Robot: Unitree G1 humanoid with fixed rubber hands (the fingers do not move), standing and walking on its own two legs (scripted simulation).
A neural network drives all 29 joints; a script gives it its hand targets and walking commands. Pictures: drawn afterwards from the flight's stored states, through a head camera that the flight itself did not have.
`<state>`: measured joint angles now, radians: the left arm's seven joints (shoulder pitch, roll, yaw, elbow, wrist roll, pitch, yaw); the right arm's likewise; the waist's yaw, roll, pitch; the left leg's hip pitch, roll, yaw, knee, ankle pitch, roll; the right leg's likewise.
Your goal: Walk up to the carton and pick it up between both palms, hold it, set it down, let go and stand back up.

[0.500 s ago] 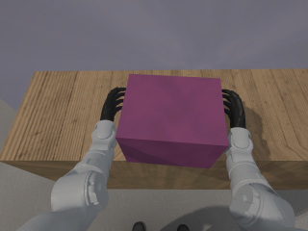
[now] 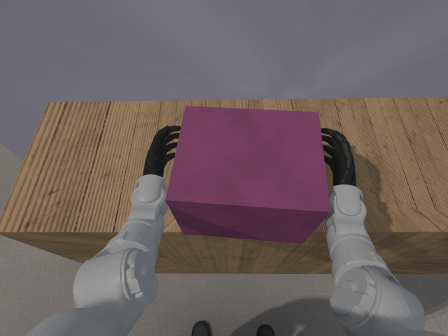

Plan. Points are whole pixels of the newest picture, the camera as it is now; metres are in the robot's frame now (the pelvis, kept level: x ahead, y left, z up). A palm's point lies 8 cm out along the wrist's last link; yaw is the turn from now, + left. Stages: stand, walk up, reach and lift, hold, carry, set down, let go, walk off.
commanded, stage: set down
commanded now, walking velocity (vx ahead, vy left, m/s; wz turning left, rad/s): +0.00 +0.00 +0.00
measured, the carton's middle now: (246, 177) +0.40 -0.02 -0.04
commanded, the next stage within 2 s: none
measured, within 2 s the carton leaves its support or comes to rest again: neither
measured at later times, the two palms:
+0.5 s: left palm (157, 164) +0.42 +0.15 -0.01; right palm (341, 172) +0.39 -0.20 +0.00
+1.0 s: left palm (142, 169) +0.42 +0.19 -0.03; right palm (369, 173) +0.40 -0.26 -0.02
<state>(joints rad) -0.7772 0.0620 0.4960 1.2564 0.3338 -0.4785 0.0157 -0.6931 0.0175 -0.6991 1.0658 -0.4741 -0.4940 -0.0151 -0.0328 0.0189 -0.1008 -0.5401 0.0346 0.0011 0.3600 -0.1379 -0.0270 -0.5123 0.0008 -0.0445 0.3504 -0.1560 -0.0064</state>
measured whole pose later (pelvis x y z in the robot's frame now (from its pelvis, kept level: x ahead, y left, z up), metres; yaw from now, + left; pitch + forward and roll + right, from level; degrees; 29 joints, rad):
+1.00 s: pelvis -0.04 +0.00 -0.06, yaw -2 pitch +32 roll +0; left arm -1.04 0.32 -0.22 1.55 -0.46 -0.46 0.01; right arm -0.97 -0.37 0.21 1.38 0.52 -0.37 0.03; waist -0.03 0.00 -0.29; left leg -1.09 0.06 0.02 0.80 -0.26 -0.03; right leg -1.09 0.01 -0.02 0.81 -0.28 -0.01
